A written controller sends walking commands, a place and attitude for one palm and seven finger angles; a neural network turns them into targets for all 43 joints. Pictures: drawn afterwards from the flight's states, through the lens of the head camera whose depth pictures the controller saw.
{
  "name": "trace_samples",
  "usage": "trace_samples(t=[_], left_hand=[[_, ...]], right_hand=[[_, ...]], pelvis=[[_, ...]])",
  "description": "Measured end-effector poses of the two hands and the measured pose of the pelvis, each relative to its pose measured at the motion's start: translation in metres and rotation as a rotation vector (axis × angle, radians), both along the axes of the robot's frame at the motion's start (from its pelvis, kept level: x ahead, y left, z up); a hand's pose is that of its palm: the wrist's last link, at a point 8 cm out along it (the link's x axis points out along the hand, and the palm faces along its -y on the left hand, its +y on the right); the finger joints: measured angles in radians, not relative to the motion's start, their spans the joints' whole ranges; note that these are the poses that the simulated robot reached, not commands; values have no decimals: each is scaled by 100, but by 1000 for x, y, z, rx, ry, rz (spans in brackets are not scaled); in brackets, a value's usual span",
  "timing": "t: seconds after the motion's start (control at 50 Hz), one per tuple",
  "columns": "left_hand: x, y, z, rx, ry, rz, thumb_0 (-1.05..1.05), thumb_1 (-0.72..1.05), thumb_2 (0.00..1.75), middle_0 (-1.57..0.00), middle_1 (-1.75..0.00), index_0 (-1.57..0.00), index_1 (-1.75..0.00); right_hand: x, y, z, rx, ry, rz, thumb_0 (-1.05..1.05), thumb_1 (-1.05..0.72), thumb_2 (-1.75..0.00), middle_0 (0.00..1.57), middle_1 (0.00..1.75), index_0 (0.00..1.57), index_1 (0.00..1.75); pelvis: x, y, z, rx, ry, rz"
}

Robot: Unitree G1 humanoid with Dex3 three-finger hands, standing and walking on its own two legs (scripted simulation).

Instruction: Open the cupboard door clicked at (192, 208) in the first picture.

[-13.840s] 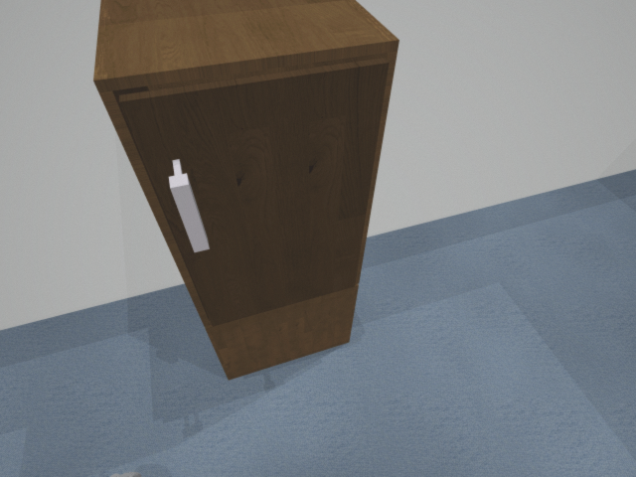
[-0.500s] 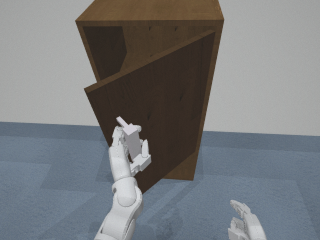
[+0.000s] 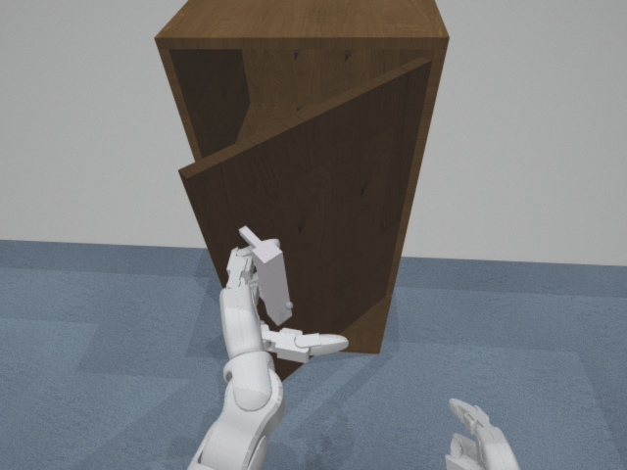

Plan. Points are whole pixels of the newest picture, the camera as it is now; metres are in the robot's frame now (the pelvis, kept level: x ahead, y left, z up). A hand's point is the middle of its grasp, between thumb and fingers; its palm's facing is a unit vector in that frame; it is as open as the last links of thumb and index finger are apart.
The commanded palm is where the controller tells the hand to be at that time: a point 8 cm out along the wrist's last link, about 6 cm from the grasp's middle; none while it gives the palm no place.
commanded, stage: open thumb and fingers to let go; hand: left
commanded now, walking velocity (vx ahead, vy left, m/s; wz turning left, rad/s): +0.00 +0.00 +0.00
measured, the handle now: (264, 276) +0.34 +0.08 +0.08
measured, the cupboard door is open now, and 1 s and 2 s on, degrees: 45 47 47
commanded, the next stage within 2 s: slide the hand sideways off the handle in 0.16 s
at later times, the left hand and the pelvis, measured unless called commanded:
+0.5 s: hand (286, 333) +0.26 +0.04 +0.08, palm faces -0.21 -0.98 +0.00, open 16.2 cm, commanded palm +0.25 +0.10 +0.08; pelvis -0.01 +0.02 +0.00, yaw -1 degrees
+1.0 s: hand (248, 365) +0.22 +0.08 +0.08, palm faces -0.10 -1.00 +0.03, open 16.2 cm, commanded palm +0.20 +0.14 +0.08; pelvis +0.00 +0.03 -0.01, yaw -2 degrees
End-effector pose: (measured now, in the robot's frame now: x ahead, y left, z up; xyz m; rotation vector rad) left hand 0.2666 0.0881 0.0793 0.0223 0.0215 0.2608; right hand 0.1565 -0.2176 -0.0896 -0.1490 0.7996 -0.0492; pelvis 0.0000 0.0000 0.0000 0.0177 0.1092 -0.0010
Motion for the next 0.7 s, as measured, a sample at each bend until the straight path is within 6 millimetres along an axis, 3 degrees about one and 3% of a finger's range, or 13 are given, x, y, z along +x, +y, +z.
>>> trace_samples(t=[0.22,0.3,0.46,0.56,0.7], left_hand=[[-3,-3,1,-11,10,-52,-1,-49,31,-28,-58,-28,-60],[-3,-1,1,-4,8,-63,-1,-50,30,-33,-52,-31,-55],[-11,11,-2,27,-45,-466,-1,-50,30,-22,-37,-17,-39],[-11,11,-3,-86,-25,-438,-1,-50,30,-18,-33,-16,-34],[-18,14,-4,-51,-40,-410,-1,-50,30,-17,-31,-18,-32]], right_hand=[[-3,11,4,9,-21,-1,1,-91,-90,20,30,20,30],[-1,15,6,10,-30,16,1,-91,-90,20,30,20,30],[-9,15,4,3,-36,8,1,-91,-90,20,30,20,30],[-16,18,7,1,-39,-17,1,-91,-90,20,30,20,30],[-17,23,12,4,-47,-19,1,-91,-90,20,30,20,30]], pelvis=[[-4,6,0,-5,-10,-12],[-6,8,0,-7,-17,-9],[-13,15,-2,-9,-23,-6],[-11,22,1,-11,-26,-20],[-4,27,0,-8,-13,-39]])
